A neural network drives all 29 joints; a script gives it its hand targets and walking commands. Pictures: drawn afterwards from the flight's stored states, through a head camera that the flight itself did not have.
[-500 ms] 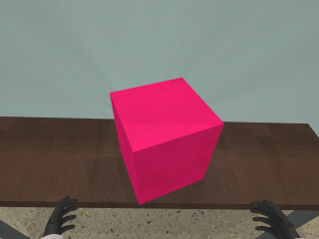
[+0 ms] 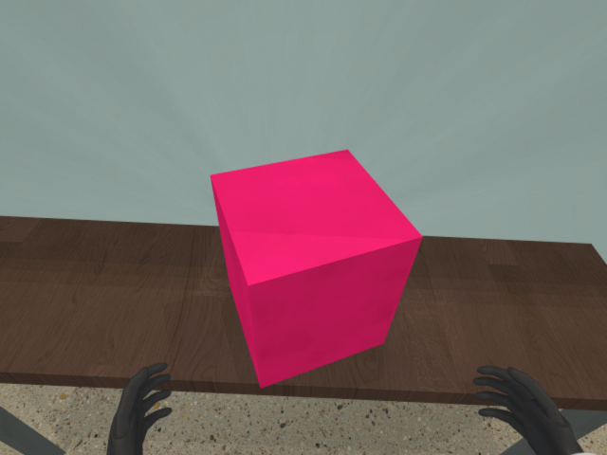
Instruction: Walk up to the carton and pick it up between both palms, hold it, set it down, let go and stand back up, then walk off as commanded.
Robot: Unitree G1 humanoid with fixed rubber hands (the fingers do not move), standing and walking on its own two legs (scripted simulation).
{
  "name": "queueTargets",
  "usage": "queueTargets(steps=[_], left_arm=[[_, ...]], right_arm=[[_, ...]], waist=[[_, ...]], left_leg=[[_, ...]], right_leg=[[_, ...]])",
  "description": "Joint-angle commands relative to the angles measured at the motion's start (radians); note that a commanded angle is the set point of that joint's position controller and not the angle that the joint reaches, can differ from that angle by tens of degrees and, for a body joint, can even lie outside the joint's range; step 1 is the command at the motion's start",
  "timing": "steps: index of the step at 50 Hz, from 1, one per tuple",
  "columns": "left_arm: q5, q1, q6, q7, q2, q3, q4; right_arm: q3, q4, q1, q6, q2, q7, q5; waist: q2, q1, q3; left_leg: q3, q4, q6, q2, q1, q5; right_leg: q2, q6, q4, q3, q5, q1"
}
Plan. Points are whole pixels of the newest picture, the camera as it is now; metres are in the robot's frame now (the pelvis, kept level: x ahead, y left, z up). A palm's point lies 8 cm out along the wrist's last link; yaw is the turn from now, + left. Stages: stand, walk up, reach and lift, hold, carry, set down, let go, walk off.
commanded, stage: reach and lift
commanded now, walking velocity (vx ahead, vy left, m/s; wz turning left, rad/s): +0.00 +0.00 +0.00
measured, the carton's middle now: (304, 267) +0.39 +0.03 +0.05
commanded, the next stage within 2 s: none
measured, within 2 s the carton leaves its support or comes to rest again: neither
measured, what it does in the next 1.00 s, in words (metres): stands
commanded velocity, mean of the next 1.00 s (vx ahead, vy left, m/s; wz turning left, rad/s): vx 0.00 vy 0.00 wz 0.00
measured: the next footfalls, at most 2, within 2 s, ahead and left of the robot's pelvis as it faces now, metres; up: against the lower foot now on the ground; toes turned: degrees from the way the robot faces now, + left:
none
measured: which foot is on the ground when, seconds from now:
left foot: down 0.00-1.00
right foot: down 0.00-1.00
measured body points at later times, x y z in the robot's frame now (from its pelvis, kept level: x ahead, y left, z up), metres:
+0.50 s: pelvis -0.01 +0.00 +0.00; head +0.00 +0.01 +0.45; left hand +0.21 +0.21 +0.07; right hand +0.26 -0.24 +0.05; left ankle -0.01 +0.15 -0.75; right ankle +0.02 -0.08 -0.75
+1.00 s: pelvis +0.00 +0.00 +0.00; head +0.00 +0.01 +0.45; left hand +0.24 +0.22 +0.11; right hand +0.30 -0.23 +0.10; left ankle -0.01 +0.15 -0.75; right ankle +0.02 -0.08 -0.75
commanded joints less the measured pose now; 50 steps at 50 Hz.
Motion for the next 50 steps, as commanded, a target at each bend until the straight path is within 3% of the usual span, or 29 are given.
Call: queueTargets(steps=[1, 4, 10, 17, 22, 29, 34, 39, 44, 50], left_arm=[[-0.012, -0.131, -0.029, 0.033, 0.023, -0.007, -0.178], [-0.009, -0.156, -0.006, 0.052, 0.011, -0.02, -0.206], [0.019, -0.147, 0.049, 0.062, -0.022, -0.022, -0.218], [-0.007, -0.294, 0.088, 0.078, -0.008, -0.012, -0.267], [-0.027, -0.299, 0.139, 0.068, -0.012, -0.008, -0.283], [0.01, -0.246, 0.223, 0.037, -0.008, 0.052, -0.375], [0.003, -0.262, 0.227, 0.035, 0.002, 0.056, -0.467], [-0.007, -0.273, 0.265, 0.026, 0.002, 0.057, -0.479], [-0.015, -0.394, 0.358, 0.02, 0.018, 0.093, -0.446], [-0.037, -0.614, 0.476, 0.025, 0.044, 0.149, -0.374]], right_arm=[[-0.101, -0.187, -0.106, -0.005, -0.16, -0.01, -0.001], [-0.099, -0.225, -0.116, 0.019, -0.15, -0.016, 0.013], [-0.069, -0.216, -0.113, 0.053, -0.147, -0.027, 0.042], [-0.092, -0.291, -0.275, 0.082, -0.167, -0.044, 0.036], [-0.082, -0.279, -0.289, 0.108, -0.194, -0.064, 0.054], [-0.046, -0.245, -0.281, 0.128, -0.243, -0.081, 0.112], [-0.044, -0.288, -0.328, 0.116, -0.253, -0.08, 0.14], [-0.04, -0.295, -0.361, 0.145, -0.255, -0.081, 0.149], [-0.04, -0.304, -0.478, 0.222, -0.251, -0.095, 0.142], [-0.044, -0.283, -0.669, 0.338, -0.223, -0.122, 0.122]], waist=[[-0.117, -0.008, 0.011], [-0.092, -0.006, 0.021], [-0.047, 0.008, 0.039], [-0.104, 0.01, -0.001], [-0.106, -0.001, -0.061], [-0.049, -0.013, -0.13], [-0.019, -0.011, -0.178], [-0.004, -0.018, -0.162], [-0.027, -0.024, -0.125], [-0.053, 0.004, -0.102]], left_leg=[[0.03, -0.054, 0.047, -0.053, -0.107, -0.068], [0.027, -0.068, 0.052, -0.048, -0.131, -0.107], [0.018, -0.084, 0.038, -0.037, -0.112, -0.048], [0.025, -0.087, 0.047, -0.039, -0.125, -0.11], [0.027, -0.068, 0.03, -0.036, -0.062, 0.062], [0.014, -0.026, -0.004, -0.036, 0.067, 0.39], [0.009, -0.001, -0.019, -0.036, 0.096, 0.476], [0.009, -0.012, -0.018, -0.034, 0.105, 0.46], [0.016, -0.052, -0.002, -0.035, 0.09, 0.341], [0.038, -0.094, 0.024, -0.037, 0.007, 0.158]], right_leg=[[-0.082, 0.012, -0.084, 0.101, -0.179, -0.012], [-0.096, 0.015, -0.091, 0.12, -0.247, -0.009], [-0.093, 0.008, -0.099, 0.126, -0.214, 0.016], [-0.095, 0.008, -0.101, 0.135, -0.292, 0.009], [-0.067, -0.002, -0.079, 0.102, -0.077, 0.046], [-0.024, -0.026, -0.059, 0.083, 0.254, 0.13], [-0.018, -0.042, -0.051, 0.081, 0.33, 0.144], [-0.015, -0.054, -0.066, 0.081, 0.307, 0.135], [-0.018, -0.055, -0.093, 0.084, 0.184, 0.14], [-0.042, -0.039, -0.106, 0.107, 0.006, 0.126]])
